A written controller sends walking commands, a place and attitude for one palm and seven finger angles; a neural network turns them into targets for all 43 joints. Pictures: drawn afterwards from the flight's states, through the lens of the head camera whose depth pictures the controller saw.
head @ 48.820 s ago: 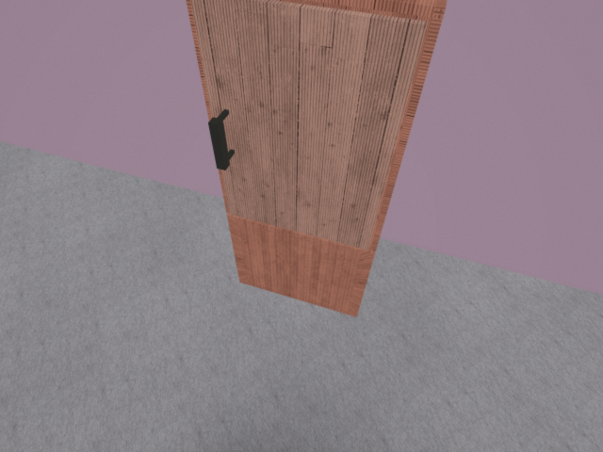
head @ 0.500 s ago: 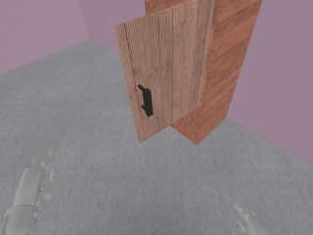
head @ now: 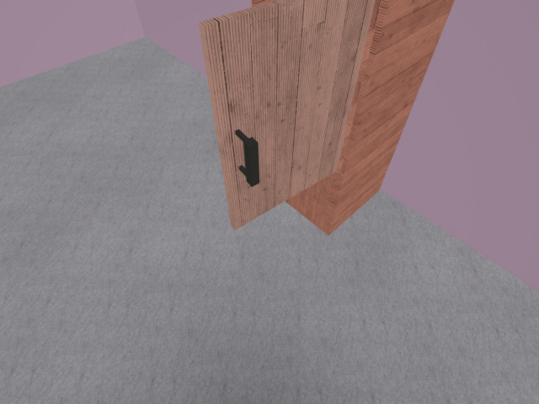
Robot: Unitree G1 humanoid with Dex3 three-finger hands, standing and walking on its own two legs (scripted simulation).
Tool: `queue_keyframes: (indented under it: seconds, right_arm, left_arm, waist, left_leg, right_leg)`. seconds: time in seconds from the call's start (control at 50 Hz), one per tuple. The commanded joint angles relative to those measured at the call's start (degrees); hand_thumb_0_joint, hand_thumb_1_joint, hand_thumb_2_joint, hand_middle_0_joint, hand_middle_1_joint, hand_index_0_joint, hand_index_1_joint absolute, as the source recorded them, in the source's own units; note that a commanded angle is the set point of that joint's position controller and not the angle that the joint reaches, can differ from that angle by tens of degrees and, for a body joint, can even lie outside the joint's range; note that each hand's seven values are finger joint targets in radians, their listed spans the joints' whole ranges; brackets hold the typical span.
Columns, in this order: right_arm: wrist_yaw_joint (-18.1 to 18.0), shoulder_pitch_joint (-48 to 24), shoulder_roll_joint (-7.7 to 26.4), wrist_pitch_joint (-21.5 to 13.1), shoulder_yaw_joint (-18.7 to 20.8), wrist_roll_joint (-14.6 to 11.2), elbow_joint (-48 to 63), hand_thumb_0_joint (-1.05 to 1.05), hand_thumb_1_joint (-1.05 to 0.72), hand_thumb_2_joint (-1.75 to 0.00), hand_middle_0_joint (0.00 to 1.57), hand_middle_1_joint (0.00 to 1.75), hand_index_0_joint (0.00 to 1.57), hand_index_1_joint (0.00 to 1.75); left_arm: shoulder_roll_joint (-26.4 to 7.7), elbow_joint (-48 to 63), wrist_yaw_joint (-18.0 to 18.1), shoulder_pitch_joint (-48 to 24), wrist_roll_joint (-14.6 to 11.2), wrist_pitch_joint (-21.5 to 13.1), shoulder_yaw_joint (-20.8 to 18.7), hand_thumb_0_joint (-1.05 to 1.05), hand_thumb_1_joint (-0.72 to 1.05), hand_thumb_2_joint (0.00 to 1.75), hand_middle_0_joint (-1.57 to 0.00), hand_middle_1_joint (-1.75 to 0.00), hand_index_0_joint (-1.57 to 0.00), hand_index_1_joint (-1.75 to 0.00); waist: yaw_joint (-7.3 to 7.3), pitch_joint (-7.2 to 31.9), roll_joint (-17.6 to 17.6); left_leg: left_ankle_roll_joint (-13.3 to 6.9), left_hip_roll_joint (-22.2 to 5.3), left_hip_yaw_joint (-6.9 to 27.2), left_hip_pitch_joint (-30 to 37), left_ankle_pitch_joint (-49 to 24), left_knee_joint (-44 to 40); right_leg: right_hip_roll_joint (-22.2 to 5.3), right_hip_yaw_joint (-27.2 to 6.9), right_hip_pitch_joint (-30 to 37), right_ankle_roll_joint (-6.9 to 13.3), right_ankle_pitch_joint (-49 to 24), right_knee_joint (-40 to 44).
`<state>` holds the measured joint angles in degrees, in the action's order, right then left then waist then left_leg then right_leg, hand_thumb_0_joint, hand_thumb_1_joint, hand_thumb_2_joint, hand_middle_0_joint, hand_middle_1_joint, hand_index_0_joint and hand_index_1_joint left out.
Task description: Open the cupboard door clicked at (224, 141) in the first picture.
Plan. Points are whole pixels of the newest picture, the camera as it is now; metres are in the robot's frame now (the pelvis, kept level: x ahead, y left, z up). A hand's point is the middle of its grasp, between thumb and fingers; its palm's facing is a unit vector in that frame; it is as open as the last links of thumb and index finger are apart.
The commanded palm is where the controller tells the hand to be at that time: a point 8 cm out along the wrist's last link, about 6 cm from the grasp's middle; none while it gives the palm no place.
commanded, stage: let the arm hang, fingers relaxed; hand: left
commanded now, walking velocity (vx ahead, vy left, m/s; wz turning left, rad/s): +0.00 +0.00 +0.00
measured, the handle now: (246, 158) +0.63 +0.09 -0.05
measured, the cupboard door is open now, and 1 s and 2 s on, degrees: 83 83 83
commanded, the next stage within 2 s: look to check the result in 0.50 s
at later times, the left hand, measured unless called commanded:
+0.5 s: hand out of the picture +0.01 +0.16 -0.17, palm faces +0.01 -0.98 -0.20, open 7.3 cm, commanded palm none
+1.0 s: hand out of the picture +0.01 +0.15 -0.17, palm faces +0.02 -0.98 -0.21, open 7.4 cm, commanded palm none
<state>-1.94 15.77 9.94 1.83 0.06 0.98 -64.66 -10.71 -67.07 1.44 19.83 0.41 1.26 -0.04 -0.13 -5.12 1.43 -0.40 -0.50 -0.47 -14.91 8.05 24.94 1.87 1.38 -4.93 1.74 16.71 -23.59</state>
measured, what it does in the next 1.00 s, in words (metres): stands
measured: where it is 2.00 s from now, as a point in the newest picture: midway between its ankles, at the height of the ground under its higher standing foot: outside the picture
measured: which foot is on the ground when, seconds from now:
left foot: down 0.00-1.00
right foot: down 0.00-1.00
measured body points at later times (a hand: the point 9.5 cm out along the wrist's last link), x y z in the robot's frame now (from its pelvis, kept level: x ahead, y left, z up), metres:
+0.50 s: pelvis +0.01 -0.01 +0.00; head +0.01 -0.02 +0.45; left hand +0.01 +0.21 -0.16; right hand -0.01 -0.22 -0.17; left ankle +0.06 +0.11 -0.74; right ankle -0.04 -0.10 -0.74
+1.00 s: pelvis +0.02 -0.02 +0.00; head +0.04 -0.03 +0.45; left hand +0.01 +0.20 -0.16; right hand +0.03 -0.25 -0.17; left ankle +0.06 +0.11 -0.74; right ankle -0.04 -0.10 -0.74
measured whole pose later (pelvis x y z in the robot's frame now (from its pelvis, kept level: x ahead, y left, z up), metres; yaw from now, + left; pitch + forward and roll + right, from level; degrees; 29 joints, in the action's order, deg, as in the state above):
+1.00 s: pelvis +0.02 -0.02 +0.00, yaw +0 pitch -2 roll +0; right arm -2.4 13.6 8.9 0.8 0.4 1.1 -65.1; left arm -8.0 -65.7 2.2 16.9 0.4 -0.4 -0.2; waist -0.4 -3.5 0.9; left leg 1.5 -1.6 -0.4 -12.7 9.7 24.2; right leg 3.0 1.2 -2.7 3.5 18.1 -22.6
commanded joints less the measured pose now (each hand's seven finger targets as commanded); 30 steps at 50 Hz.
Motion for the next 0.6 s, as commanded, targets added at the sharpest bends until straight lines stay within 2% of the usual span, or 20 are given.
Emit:
queue_keyframes:
  seconds: [0.0,0.2,0.28,0.4,0.52,0.58]
  right_arm:
    - [-0.4,1.8,5.7,-1.0,1.5,0.2,1.9,0.00,-0.90,-0.90,0.20,0.30,0.20,0.30]
    - [-0.2,3.1,3.3,-1.2,1.3,0.3,0.6,0.00,-0.90,-0.90,0.20,0.30,0.20,0.30]
    - [-0.3,3.2,2.7,-1.5,1.1,0.3,0.4,0.00,-0.90,-0.90,0.20,0.30,0.20,0.30]
    - [-0.5,3.4,2.3,-1.5,1.1,0.4,0.5,0.00,-0.90,-0.90,0.20,0.30,0.20,0.30]
    - [-0.6,3.1,2.8,-1.6,1.2,0.3,0.6,0.00,-0.90,-0.90,0.20,0.30,0.20,0.30]
    - [-0.6,3.2,3.0,-1.6,1.3,0.2,0.5,0.00,-0.90,-0.90,0.20,0.30,0.20,0.30]
  left_arm:
    - [-4.9,2.1,0.6,0.9,-0.2,-1.5,-1.0,0.00,0.90,0.90,-0.20,-0.30,-0.20,-0.30]
    - [-3.4,2.3,1.0,1.0,-0.1,-1.8,-1.1,0.00,0.90,0.90,-0.20,-0.30,-0.20,-0.30]
    - [-3.2,2.6,1.1,0.6,-0.2,-1.8,-1.3,0.00,0.90,0.90,-0.20,-0.30,-0.20,-0.30]
    - [-2.8,2.8,1.1,0.4,-0.2,-1.9,-1.5,0.00,0.90,0.90,-0.20,-0.30,-0.20,-0.30]
    - [-2.9,2.7,1.1,0.9,-0.3,-2.1,-1.5,0.00,0.90,0.90,-0.20,-0.30,-0.20,-0.30]
    - [-3.1,2.6,1.1,0.8,-0.2,-2.2,-1.5,0.00,0.90,0.90,-0.20,-0.30,-0.20,-0.30]
  waist:
    - [-0.62,-0.1,-2.0]
    - [-0.49,-1.7,-2.9]
    - [-0.44,-1.4,-1.0]
    - [-0.41,-1.2,-0.1]
    - [-0.38,0.1,-1.4]
    - [-0.60,-0.1,-0.8]
  left_leg:
    - [-1.7,-4.8,5.3,4.9,3.7,-4.7]
    - [-1.5,-4.5,4.4,4.1,1.0,-4.2]
    - [-1.4,-4.5,4.4,4.0,-1.1,-4.1]
    - [-1.3,-4.5,4.1,4.1,-1.7,-3.9]
    - [-1.3,-4.7,3.9,6.0,-4.6,-3.0]
    - [-1.3,-4.8,3.8,6.1,-4.9,-3.1]
  right_leg:
    - [-6.4,-5.2,-8.7,1.7,0.9,6.8]
    - [-6.6,-5.3,-9.7,1.4,-0.8,6.3]
    - [-6.5,-5.3,-8.5,1.3,-3.0,5.8]
    - [-6.6,-5.5,-7.9,1.4,-3.9,6.1]
    - [-6.8,-5.4,-7.0,1.3,-7.6,6.4]
    - [-6.7,-5.5,-6.8,1.3,-8.0,6.5]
